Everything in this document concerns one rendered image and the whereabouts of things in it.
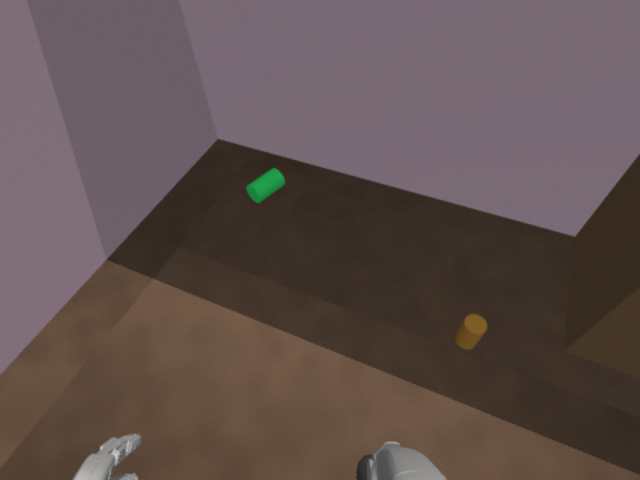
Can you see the left robot hand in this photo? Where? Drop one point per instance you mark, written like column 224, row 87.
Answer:
column 100, row 466

